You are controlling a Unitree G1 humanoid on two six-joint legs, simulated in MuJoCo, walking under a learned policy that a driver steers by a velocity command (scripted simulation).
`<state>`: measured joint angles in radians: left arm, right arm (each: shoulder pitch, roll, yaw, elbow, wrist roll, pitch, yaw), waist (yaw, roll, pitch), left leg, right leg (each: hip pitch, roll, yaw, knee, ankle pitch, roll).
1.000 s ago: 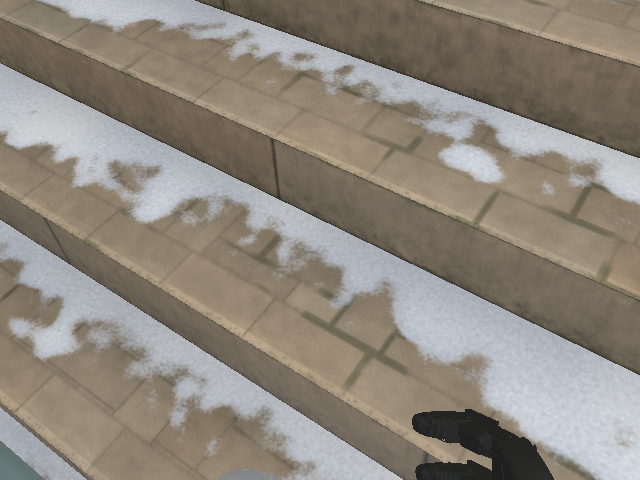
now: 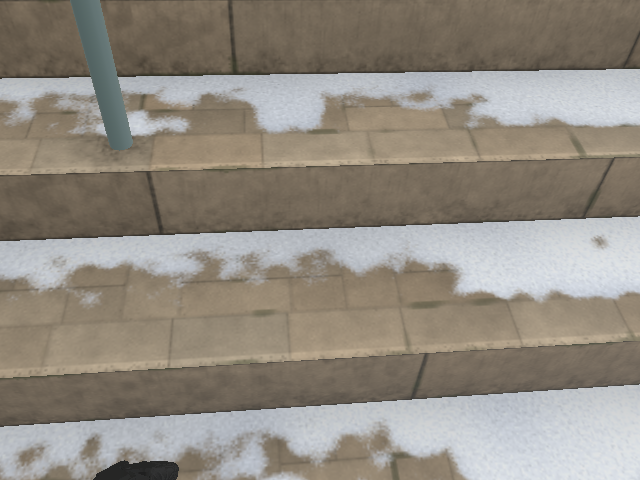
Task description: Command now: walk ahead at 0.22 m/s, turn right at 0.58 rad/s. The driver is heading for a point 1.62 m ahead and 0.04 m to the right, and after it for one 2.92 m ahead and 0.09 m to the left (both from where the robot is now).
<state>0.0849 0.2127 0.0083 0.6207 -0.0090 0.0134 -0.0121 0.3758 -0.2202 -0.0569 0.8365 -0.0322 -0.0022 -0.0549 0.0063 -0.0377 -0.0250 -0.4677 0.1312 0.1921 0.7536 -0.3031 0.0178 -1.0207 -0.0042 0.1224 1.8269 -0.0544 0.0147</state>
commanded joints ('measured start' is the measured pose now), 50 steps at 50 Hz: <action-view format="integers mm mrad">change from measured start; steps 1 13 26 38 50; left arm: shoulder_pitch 63 203 111 180 231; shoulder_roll -14 71 -11 -16 9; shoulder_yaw -21 74 12 46 41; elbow -37 -20 5 158 263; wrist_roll -8 -3 56 42 29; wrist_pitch -8 29 -5 26 7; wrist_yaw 27 -7 31 27 27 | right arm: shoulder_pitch -98 -121 -143 -74 -13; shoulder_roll -131 -105 32 -9 -35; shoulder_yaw -29 -17 43 34 34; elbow -153 -165 -45 153 213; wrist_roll -10 61 48 22 12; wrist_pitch -17 30 28 -2 22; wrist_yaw -23 14 9 14 5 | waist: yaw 43 28 -19 12 -11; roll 167 140 -106 96 22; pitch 4 -8 -85 4 32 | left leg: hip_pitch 27 280 112 253 266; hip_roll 192 155 -38 -45 -59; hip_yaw -207 3 -236 -238 -223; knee -418 -167 163 -368 -420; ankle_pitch -42 159 -174 253 229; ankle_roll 146 56 -113 14 24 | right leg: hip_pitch -10 716 771 835 836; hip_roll -82 -17 -202 -51 -59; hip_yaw -18 -185 20 -85 -111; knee -157 -1417 -1399 -1408 -1435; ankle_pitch -57 -181 426 27 27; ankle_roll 94 -75 -207 -66 -43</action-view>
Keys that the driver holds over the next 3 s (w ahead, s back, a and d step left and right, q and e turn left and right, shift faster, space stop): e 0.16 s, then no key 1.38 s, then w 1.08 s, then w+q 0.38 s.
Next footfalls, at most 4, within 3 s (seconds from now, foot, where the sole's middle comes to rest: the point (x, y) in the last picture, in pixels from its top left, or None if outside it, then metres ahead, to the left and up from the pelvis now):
0.28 right None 0.15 -0.18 -0.75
0.60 left None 0.15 0.08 -0.75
2.14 right None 0.43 -0.38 -0.58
2.76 left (484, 293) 0.74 -0.29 -0.42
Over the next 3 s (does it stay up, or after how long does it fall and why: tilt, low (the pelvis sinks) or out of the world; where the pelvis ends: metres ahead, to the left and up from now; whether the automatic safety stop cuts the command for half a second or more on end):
stays up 0.70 -0.33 0.34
